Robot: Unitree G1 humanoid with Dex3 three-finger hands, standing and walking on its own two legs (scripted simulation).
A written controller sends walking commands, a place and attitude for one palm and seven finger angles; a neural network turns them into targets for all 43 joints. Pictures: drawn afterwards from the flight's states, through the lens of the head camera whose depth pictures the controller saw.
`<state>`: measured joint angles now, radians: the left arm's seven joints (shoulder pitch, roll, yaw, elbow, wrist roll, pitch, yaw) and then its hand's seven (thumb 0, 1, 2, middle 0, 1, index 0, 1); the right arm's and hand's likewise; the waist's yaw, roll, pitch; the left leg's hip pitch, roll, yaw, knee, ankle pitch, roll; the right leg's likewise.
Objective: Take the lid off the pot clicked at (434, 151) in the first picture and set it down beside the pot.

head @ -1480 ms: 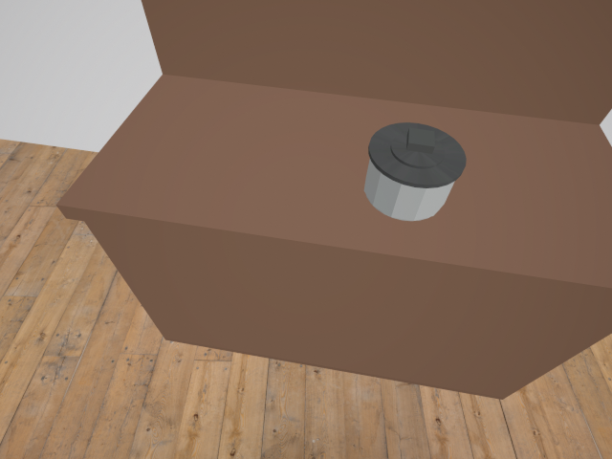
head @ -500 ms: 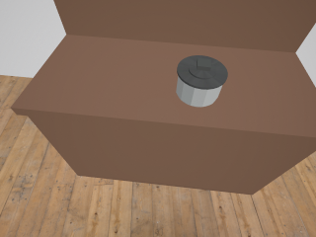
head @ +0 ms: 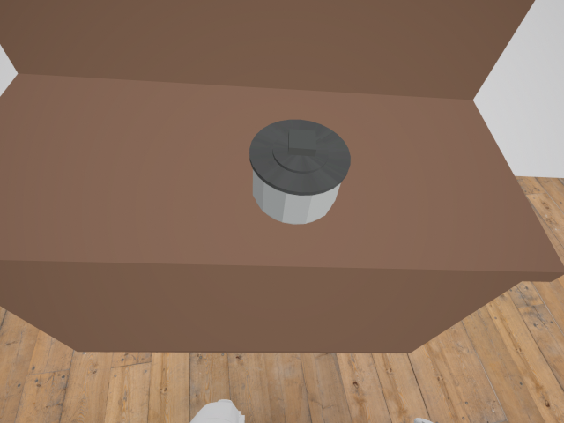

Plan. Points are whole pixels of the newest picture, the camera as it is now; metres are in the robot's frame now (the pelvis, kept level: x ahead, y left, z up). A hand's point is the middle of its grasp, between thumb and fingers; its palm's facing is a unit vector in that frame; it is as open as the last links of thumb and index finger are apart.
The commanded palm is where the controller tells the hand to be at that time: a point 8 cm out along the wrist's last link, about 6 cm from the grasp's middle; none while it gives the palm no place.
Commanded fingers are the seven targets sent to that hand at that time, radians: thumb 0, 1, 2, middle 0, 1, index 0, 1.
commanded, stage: come to a stop and stand still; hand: left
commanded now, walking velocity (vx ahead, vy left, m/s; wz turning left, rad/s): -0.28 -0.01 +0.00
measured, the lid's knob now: (302, 142) +0.52 +0.02 +0.08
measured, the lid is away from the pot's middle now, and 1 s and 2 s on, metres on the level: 0.00 0.00 0.00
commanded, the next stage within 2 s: look again from close up in 1.08 s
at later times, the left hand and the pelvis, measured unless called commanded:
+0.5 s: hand out of the picture +0.10 +0.16 -0.16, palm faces -0.01 -0.96 -0.28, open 7.4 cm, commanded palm none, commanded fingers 0.00 0.90 0.90 -0.20 -0.30 -0.20 -0.30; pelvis +0.00 -0.04 +0.00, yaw +0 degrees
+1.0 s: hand out of the picture +0.00 +0.21 -0.17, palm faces +0.01 -0.97 -0.24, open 7.4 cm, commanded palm none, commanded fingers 0.00 0.90 0.90 -0.20 -0.30 -0.20 -0.30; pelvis +0.00 +0.01 +0.00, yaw +0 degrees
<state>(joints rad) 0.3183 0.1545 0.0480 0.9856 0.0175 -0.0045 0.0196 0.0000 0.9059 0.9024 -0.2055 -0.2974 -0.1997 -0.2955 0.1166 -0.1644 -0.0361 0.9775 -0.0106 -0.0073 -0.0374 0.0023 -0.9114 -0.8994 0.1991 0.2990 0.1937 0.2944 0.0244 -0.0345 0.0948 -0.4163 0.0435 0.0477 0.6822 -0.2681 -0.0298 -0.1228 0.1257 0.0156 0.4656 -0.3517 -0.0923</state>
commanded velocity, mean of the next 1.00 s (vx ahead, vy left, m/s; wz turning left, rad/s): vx -0.03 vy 0.04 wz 0.00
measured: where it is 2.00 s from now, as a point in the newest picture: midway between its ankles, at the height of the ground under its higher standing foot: outside the picture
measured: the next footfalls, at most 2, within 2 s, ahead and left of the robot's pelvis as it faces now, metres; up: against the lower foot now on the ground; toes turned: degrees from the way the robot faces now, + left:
left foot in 0.02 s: +0.09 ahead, +0.11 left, +0.00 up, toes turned +3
right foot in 0.38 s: +0.01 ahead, -0.13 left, +0.00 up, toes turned +1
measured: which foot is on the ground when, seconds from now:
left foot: up 0.00-0.00, down 0.02-0.38, up 0.40-0.64, down 0.66-1.00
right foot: down 0.00-0.04, up 0.06-0.36, down 0.38-1.00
